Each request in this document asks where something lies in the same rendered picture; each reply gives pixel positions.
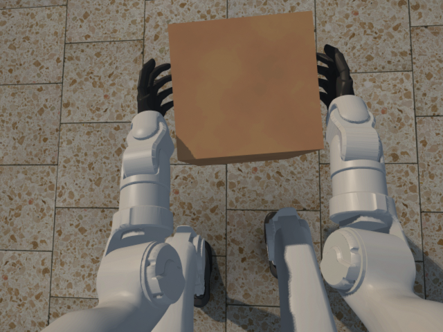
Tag right robot upper arm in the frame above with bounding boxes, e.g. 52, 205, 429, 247
320, 227, 443, 332

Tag robot left hand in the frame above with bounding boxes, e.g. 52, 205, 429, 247
137, 58, 174, 117

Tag robot right forearm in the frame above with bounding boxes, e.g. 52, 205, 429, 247
325, 95, 416, 277

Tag robot right shin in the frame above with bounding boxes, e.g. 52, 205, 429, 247
272, 207, 312, 265

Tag left robot upper arm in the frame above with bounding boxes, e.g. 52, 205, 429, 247
40, 241, 186, 332

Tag carton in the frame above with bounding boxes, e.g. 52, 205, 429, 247
168, 11, 324, 166

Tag right robot foot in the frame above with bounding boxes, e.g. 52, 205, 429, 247
264, 212, 278, 278

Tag robot left forearm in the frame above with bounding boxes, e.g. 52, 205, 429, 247
96, 111, 174, 289

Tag robot right hand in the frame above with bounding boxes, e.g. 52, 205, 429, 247
316, 44, 354, 110

